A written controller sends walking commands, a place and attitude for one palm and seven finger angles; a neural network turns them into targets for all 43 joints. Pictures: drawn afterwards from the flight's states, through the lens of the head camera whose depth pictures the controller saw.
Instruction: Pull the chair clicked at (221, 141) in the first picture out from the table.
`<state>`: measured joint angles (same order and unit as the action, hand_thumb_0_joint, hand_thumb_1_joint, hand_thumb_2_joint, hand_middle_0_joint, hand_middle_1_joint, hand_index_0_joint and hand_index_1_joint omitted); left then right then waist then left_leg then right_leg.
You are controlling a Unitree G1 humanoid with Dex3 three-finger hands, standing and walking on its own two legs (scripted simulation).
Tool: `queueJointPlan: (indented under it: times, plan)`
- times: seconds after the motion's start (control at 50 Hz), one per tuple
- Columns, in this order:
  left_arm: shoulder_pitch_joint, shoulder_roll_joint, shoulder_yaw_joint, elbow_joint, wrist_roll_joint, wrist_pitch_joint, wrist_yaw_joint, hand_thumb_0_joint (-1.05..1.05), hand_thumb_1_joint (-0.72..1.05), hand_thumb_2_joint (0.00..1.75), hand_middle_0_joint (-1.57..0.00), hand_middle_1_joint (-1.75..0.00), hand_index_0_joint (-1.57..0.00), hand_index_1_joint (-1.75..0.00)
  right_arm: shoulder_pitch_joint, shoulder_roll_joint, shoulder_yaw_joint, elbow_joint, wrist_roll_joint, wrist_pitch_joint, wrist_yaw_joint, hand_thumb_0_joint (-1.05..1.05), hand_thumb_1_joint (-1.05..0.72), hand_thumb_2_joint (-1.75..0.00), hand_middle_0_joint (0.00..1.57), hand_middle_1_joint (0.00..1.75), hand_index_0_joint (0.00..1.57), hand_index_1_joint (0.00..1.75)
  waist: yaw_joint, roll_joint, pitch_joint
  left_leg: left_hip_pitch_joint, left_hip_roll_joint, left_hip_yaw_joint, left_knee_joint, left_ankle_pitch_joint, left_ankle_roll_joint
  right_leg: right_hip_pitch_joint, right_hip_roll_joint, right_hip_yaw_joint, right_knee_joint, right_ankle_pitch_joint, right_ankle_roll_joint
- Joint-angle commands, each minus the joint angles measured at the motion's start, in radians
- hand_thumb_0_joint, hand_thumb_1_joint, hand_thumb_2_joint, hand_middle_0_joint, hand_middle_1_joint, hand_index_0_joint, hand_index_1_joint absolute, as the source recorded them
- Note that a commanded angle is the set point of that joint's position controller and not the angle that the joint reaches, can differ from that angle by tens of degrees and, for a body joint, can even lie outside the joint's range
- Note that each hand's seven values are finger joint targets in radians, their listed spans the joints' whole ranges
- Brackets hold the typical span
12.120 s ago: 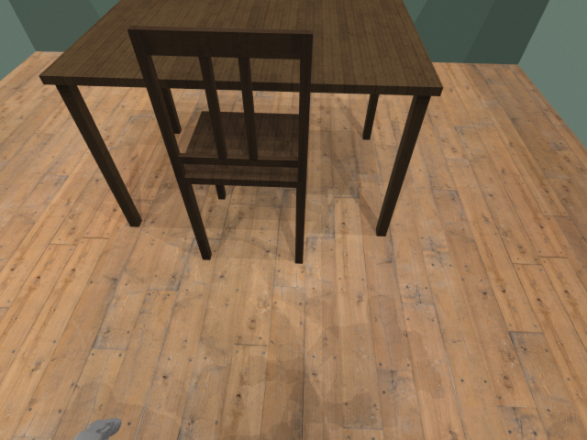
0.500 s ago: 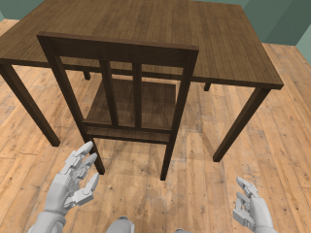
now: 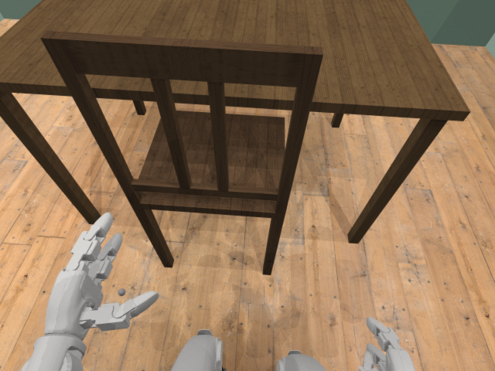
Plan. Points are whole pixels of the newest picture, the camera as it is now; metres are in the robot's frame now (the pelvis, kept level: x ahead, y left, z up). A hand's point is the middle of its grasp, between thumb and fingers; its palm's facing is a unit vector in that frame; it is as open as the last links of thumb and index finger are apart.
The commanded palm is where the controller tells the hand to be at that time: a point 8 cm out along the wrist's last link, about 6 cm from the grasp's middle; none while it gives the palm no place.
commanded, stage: raise the hand toward the chair's back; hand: left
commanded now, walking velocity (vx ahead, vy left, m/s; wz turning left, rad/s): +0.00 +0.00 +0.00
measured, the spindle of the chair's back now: (175, 141) +0.54 +0.18 +0.02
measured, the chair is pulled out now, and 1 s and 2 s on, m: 0.00 0.00 0.00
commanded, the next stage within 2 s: aim the fingers beside a spindle in 1.24 s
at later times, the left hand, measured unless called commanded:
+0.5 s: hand (109, 280) +0.24 +0.22 +0.04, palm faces -0.02 -1.00 -0.04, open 16.6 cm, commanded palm +0.22 +0.27 +0.05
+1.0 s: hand (99, 271) +0.25 +0.22 +0.06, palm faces -0.01 -1.00 -0.05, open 16.9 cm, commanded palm +0.23 +0.28 +0.05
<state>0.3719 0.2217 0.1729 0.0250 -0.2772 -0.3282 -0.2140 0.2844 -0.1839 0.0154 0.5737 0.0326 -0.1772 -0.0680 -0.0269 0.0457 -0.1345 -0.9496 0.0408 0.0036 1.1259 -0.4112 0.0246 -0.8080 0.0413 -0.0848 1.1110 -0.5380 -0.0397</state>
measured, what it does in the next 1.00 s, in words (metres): stands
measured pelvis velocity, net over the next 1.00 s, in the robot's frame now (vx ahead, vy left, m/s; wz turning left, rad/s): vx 0.01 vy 0.02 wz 0.02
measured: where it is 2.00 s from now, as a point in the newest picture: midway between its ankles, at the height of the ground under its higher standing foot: outside the picture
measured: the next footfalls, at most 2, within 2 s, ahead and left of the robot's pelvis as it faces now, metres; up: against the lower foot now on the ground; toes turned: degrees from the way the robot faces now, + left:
none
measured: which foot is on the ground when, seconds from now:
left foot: down 0.00-1.00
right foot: down 0.00-1.00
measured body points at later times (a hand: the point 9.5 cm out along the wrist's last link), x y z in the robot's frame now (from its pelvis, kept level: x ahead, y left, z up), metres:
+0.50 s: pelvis +0.02 +0.02 +0.00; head +0.08 +0.03 +0.45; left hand +0.24 +0.27 +0.04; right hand +0.22 -0.21 -0.06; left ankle +0.08 +0.10 -0.65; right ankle +0.01 -0.10 -0.65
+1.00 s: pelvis +0.01 +0.02 +0.01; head +0.07 +0.04 +0.46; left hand +0.25 +0.28 +0.06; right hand +0.17 -0.23 -0.06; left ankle +0.08 +0.10 -0.65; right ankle +0.01 -0.10 -0.65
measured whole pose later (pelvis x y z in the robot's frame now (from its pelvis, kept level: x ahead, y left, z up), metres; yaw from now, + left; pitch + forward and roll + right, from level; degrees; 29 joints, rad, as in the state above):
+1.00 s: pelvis +0.01 +0.02 +0.01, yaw +1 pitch +13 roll -4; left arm 0.30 0.28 0.21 0.08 -0.29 -0.40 -0.29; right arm 0.26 -0.25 0.01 0.56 0.03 -0.19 -0.06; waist -0.04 0.04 -0.13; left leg -0.91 0.02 -0.01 1.09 -0.42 0.05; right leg -0.74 0.03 -0.09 1.04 -0.53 -0.02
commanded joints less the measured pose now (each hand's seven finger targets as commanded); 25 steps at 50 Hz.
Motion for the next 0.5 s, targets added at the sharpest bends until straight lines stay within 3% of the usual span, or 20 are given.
queueJointPlan:
  times: [0.0, 0.06, 0.12, 0.16, 0.18, 0.26, 0.28, 0.36, 0.4, 0.48]
  plan:
    - [-0.039, 0.104, 0.015, -0.138, 0.037, -0.183, 0.003, 0.0, -0.13, 0.46, -0.1, -0.14, -0.1, -0.14, -0.117, -0.155, -0.065, -0.133, -0.012, -0.073, 0.006, 0.0, -0.9, -0.9, 0.2, 0.3, 0.2, 0.3, -0.006, -0.03, -0.125, 0.195, -0.014, -0.062, -0.116, 0.099, 0.008, -0.07, -0.016, 0.037, -0.159, 0.114, 0.015]
    - [-0.059, 0.093, -0.037, -0.109, 0.031, -0.196, -0.067, 0.0, -0.2, 0.43, -0.09, -0.13, -0.09, -0.13, -0.103, -0.184, -0.067, -0.145, -0.002, -0.086, 0.002, 0.0, -0.9, -0.9, 0.2, 0.3, 0.2, 0.3, -0.023, -0.026, -0.13, 0.191, -0.014, -0.067, -0.117, 0.03, 0.012, -0.1, -0.017, 0.047, -0.171, 0.041, 0.016]
    - [-0.071, 0.158, 0.027, -0.195, -0.007, -0.179, -0.1, 0.0, -0.27, 0.4, -0.08, -0.12, -0.08, -0.12, -0.089, -0.198, -0.075, -0.161, 0.006, -0.1, -0.012, 0.0, -0.9, -0.9, 0.2, 0.3, 0.2, 0.3, 0.002, 0.015, -0.263, 0.27, -0.017, -0.064, -0.132, 0.075, 0.014, -0.03, -0.021, 0.053, -0.183, 0.087, 0.014]
    - [-0.066, 0.215, 0.101, -0.251, -0.018, -0.167, -0.08, 0.0, -0.31, 0.38, -0.08, -0.11, -0.08, -0.11, -0.09, -0.194, -0.076, -0.156, 0.004, -0.103, -0.016, 0.0, -0.9, -0.9, 0.2, 0.3, 0.2, 0.3, 0.025, 0.047, -0.326, 0.322, -0.015, -0.071, -0.141, 0.15, 0.012, 0.008, -0.015, 0.042, -0.167, 0.153, 0.011]
    - [-0.046, 0.204, 0.108, -0.292, -0.025, -0.17, -0.067, 0.0, -0.34, 0.37, -0.08, -0.11, -0.08, -0.11, -0.088, -0.187, -0.077, -0.159, 0.003, -0.103, -0.015, 0.0, -0.9, -0.9, 0.2, 0.3, 0.2, 0.3, 0.035, 0.064, -0.352, 0.359, -0.014, -0.072, -0.148, 0.205, 0.009, 0.028, -0.017, 0.032, -0.159, 0.199, 0.009]
    - [-0.005, 0.175, 0.114, -0.266, -0.009, -0.159, -0.006, 0.0, -0.43, 0.33, -0.07, -0.09, -0.07, -0.09, -0.098, -0.169, -0.079, -0.143, -0.002, -0.08, -0.006, 0.0, -0.9, -0.9, 0.2, 0.3, 0.2, 0.3, 0.031, 0.069, -0.294, 0.387, -0.005, -0.084, -0.154, 0.288, -0.002, 0.006, -0.011, 0.009, -0.146, 0.248, 0.009]
    - [-0.009, 0.139, 0.078, -0.244, -0.001, -0.152, -0.005, 0.0, -0.45, 0.32, -0.06, -0.09, -0.06, -0.09, -0.098, -0.169, -0.075, -0.148, -0.003, -0.072, -0.001, 0.0, -0.9, -0.9, 0.2, 0.3, 0.2, 0.3, 0.016, 0.064, -0.254, 0.378, -0.004, -0.086, -0.156, 0.281, -0.005, -0.013, -0.014, 0.002, -0.145, 0.246, 0.011]
    - [-0.039, 0.12, 0.023, -0.097, 0.027, -0.095, -0.049, 0.0, -0.5, 0.3, -0.06, -0.08, -0.06, -0.08, -0.098, -0.189, -0.069, -0.164, 0.002, -0.042, 0.001, 0.0, -0.9, -0.9, 0.2, 0.3, 0.2, 0.3, -0.017, -0.004, -0.134, 0.291, -0.007, -0.084, -0.17, 0.135, 0.001, -0.05, -0.009, 0.004, -0.179, 0.164, 0.016]
    - [-0.075, 0.144, 0.028, -0.111, 0.017, -0.08, -0.081, 0.0, -0.5, 0.3, -0.06, -0.08, -0.06, -0.08, -0.091, -0.202, -0.065, -0.183, 0.006, -0.039, -0.002, 0.0, -0.9, -0.9, 0.2, 0.3, 0.2, 0.3, -0.014, -0.002, -0.158, 0.293, -0.012, -0.081, -0.175, 0.118, 0.002, -0.026, -0.012, 0.01, -0.191, 0.16, 0.015]
    - [-0.116, 0.205, 0.099, -0.235, -0.013, -0.098, -0.094, 0.0, -0.5, 0.3, -0.06, -0.08, -0.06, -0.08, -0.083, -0.199, -0.06, -0.198, 0.0, -0.048, -0.008, 0.0, -0.9, -0.9, 0.2, 0.3, 0.2, 0.3, 0.012, 0.057, -0.286, 0.392, -0.012, -0.083, -0.174, 0.224, 0.002, 0.031, -0.013, 0.016, -0.189, 0.224, 0.009]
